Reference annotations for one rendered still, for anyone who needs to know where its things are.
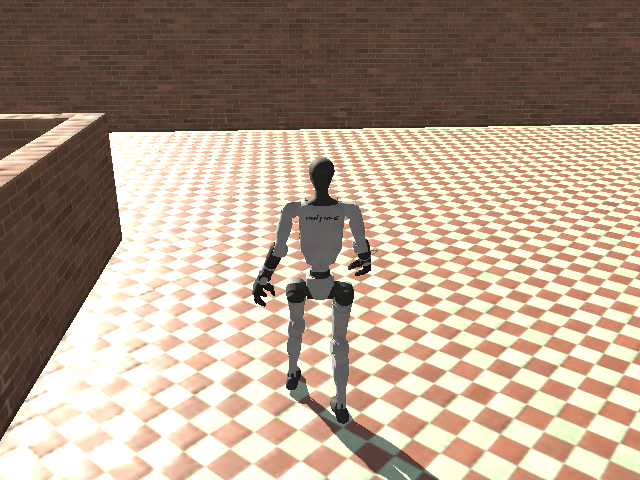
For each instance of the right robot hand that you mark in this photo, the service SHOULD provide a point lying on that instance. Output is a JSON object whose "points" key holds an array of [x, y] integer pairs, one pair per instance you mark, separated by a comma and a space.
{"points": [[355, 264]]}

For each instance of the robot right thigh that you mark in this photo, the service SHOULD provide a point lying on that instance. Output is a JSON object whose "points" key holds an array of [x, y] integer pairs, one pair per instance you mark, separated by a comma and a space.
{"points": [[341, 308]]}

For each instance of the left robot upper arm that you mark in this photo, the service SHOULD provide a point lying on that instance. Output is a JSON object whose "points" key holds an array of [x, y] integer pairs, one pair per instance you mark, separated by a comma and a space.
{"points": [[289, 211]]}

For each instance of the robot right forearm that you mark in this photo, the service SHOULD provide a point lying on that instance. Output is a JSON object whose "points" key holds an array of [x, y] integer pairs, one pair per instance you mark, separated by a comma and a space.
{"points": [[365, 258]]}

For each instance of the robot right foot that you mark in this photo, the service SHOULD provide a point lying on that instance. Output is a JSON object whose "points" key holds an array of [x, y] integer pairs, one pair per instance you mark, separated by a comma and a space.
{"points": [[341, 414]]}

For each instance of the right robot upper arm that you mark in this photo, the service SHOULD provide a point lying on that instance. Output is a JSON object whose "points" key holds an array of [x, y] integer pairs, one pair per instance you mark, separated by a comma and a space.
{"points": [[356, 224]]}

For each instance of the left robot hand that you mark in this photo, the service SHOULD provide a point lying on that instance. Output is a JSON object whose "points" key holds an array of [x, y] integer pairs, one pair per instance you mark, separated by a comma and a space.
{"points": [[258, 291]]}

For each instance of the robot left forearm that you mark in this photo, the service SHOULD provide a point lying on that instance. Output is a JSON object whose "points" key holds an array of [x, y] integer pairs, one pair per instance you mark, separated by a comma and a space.
{"points": [[268, 267]]}

